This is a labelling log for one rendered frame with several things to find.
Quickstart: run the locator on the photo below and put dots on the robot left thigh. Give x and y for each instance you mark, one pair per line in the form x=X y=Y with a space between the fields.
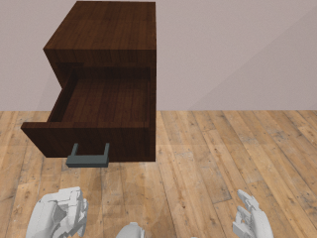
x=131 y=231

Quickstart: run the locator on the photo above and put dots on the left robot hand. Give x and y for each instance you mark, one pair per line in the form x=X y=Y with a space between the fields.
x=65 y=208

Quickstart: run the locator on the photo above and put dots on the right robot hand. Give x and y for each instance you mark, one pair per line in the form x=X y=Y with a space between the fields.
x=256 y=223

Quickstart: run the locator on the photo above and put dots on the cabinet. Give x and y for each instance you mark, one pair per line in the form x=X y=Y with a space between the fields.
x=109 y=33

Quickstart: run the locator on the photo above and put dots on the handle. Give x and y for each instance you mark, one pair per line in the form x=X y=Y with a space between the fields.
x=88 y=161

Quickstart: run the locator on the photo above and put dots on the drawer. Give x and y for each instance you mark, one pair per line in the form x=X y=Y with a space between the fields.
x=98 y=105

